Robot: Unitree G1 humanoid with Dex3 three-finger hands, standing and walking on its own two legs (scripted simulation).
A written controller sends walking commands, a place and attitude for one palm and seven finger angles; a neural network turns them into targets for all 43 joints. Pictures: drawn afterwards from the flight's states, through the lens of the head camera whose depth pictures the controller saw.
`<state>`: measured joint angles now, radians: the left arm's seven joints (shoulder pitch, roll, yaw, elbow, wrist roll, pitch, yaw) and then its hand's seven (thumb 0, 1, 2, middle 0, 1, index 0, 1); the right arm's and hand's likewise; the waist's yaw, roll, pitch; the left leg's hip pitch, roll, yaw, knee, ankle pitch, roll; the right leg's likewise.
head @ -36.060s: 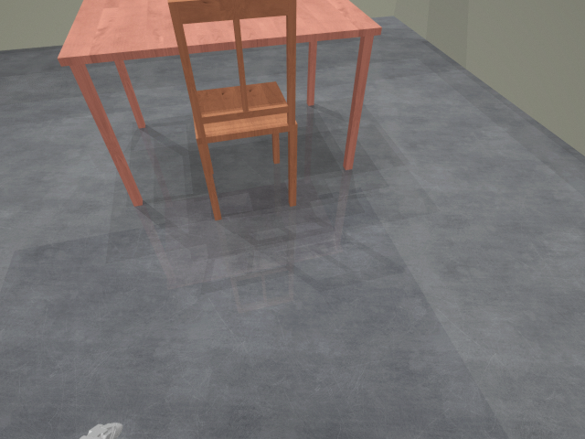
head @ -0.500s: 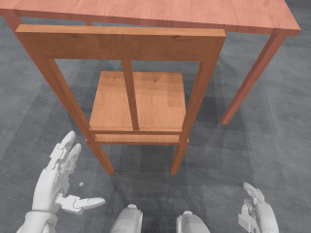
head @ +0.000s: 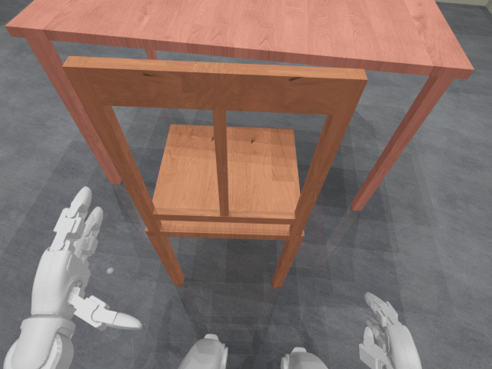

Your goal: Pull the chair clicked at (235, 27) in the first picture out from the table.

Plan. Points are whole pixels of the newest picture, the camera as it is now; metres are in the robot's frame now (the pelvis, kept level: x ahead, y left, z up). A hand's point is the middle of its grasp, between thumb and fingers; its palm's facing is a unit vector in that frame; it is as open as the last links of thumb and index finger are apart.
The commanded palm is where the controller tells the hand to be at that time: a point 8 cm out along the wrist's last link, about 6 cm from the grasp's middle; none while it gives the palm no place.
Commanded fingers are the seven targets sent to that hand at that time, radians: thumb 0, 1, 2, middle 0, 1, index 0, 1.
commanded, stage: raise the hand toward the chair's back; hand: left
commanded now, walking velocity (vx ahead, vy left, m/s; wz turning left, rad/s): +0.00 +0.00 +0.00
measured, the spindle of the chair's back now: (222, 171) +0.45 +0.08 +0.02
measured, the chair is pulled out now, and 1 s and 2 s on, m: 0.21 0.21 0.21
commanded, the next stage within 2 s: aim the fingers beside a spindle in 0.52 s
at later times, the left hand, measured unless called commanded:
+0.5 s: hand (121, 275) +0.24 +0.20 +0.04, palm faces +0.02 -1.00 -0.04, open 16.9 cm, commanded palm +0.22 +0.26 +0.05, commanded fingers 0.00 -0.50 0.30 -0.06 -0.08 -0.06 -0.08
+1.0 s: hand (151, 265) +0.26 +0.16 +0.04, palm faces +0.01 -1.00 -0.02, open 16.9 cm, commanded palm +0.24 +0.22 +0.04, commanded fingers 0.00 -0.50 0.30 -0.06 -0.08 -0.06 -0.08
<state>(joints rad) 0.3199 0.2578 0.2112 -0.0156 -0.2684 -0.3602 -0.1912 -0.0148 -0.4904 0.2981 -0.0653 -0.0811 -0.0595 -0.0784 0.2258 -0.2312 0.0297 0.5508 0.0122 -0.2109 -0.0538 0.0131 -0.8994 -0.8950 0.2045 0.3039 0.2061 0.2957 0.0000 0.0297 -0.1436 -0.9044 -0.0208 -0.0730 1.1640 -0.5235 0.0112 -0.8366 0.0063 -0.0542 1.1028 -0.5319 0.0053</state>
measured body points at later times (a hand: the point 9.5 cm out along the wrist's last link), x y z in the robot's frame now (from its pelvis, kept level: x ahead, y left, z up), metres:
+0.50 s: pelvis +0.00 +0.00 +0.00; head +0.07 +0.01 +0.45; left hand +0.23 +0.25 +0.05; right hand +0.18 -0.24 -0.07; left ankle +0.02 +0.11 -0.65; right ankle +0.00 -0.13 -0.65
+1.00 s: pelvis +0.00 +0.00 -0.01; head +0.08 +0.00 +0.44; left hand +0.25 +0.22 +0.04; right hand +0.18 -0.24 -0.09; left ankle +0.02 +0.11 -0.65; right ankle +0.00 -0.13 -0.65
